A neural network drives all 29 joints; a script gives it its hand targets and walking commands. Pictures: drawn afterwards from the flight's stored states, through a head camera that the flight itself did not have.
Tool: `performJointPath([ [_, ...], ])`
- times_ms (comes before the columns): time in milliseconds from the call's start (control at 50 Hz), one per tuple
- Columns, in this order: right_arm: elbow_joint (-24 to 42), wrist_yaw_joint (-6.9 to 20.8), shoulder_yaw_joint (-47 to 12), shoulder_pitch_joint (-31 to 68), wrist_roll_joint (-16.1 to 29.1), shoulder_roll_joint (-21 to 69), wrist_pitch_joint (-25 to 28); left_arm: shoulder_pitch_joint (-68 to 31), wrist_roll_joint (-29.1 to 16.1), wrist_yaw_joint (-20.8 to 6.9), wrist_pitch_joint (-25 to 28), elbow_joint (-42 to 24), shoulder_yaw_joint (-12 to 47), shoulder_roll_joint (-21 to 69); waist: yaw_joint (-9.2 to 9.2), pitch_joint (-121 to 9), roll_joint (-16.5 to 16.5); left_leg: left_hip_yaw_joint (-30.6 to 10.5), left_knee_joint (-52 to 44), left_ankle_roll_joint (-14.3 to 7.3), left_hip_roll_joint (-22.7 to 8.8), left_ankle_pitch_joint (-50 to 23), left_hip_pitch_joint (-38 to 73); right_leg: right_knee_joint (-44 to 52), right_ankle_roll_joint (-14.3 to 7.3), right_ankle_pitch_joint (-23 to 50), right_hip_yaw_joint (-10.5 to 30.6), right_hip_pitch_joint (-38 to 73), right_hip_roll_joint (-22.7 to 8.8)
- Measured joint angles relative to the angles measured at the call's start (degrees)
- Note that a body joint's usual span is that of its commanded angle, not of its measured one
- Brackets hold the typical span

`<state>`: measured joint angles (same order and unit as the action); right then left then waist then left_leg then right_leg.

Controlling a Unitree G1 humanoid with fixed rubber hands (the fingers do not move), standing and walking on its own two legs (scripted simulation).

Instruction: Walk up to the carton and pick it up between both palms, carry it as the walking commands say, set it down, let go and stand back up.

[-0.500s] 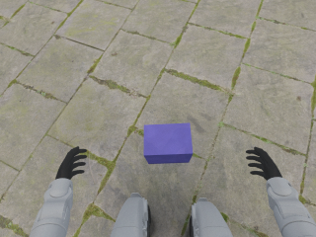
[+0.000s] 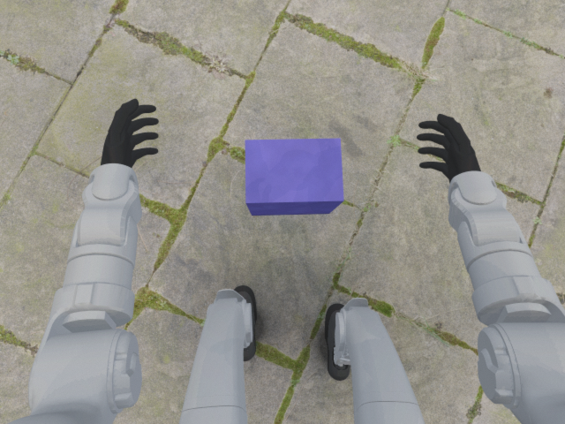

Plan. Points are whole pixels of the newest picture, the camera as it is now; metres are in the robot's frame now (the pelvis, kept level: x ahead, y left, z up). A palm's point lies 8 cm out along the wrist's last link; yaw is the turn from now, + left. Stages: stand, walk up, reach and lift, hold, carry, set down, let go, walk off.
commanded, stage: reach and lift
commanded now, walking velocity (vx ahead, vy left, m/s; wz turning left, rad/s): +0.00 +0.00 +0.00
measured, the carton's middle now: (291, 180) +0.53 -0.01 -0.56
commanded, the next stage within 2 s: none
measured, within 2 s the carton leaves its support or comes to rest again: neither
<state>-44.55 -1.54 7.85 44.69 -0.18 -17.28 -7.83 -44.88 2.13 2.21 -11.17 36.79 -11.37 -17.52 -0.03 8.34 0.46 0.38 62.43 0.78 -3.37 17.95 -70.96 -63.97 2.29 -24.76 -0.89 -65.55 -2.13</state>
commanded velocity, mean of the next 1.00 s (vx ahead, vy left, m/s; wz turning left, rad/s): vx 0.00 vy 0.00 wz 0.00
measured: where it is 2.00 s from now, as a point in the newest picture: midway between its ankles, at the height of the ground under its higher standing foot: (290, 345)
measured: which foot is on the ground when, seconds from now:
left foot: down 0.00-1.00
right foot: down 0.00-1.00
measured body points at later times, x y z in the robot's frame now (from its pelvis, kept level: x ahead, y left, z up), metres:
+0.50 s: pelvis +0.00 -0.01 -0.02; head +0.34 -0.01 +0.28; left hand +0.55 +0.20 -0.13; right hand +0.53 -0.21 -0.15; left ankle +0.10 +0.12 -0.64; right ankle +0.04 -0.15 -0.64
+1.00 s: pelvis -0.04 +0.00 -0.14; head +0.34 +0.01 +0.10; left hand +0.53 +0.20 -0.31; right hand +0.51 -0.20 -0.31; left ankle +0.10 +0.12 -0.64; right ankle +0.04 -0.15 -0.64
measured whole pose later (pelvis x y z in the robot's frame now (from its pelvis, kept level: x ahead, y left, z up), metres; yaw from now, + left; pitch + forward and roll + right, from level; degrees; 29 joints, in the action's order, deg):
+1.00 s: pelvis -0.04 +0.00 -0.14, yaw -3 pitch +41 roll -3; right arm -50.7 -4.9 10.9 76.6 1.7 -18.4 -8.5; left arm -79.6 1.0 5.3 -8.4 51.9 -18.0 -21.0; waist 0.0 18.2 -0.1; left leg -2.2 90.2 0.5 -3.4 21.5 -109.6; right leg -92.8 2.6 -29.5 0.1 -104.0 -0.8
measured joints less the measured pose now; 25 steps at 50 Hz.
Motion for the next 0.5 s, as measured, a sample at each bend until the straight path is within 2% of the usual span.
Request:
performJointPath([
  [140,-1.1,1.3,0.9,8.2,0.0,-0.7,-0.7,-8.8,0.0,1.0,-1.2,1.3,-0.1,0.0,0.01,1.7,-1.3,-0.1,-0.3,-0.2,0.0,-1.4,-4.7,0.0,0.1,1.3,0.0,-4.9,0.1],
  [300,-1.8,-0.8,1.4,18.9,0.0,-1.1,-2.1,-22.2,0.0,1.5,-0.9,6.7,-2.2,0.0,0.01,3.3,-1.9,-0.1,-0.9,-0.3,0.0,-2.4,-9.7,-0.1,-0.1,1.9,0.0,-10.2,0.1],
  [420,-1.8,-2.1,2.4,21.0,0.0,-1.2,-0.5,-23.9,0.0,1.6,1.4,8.5,-5.7,0.0,0.01,1.0,-2.0,-0.2,-1.1,-0.3,0.0,-2.5,-13.6,-0.1,-0.3,1.9,0.0,-14.3,0.2],
  [500,-2.4,-1.9,2.5,21.0,0.0,-1.1,0.1,-23.6,0.0,1.0,2.8,8.8,-7.5,0.0,0.01,0.0,-1.9,-0.4,-1.2,-0.3,0.0,-2.7,-15.5,-0.1,-0.4,1.9,0.2,-16.3,0.5],
])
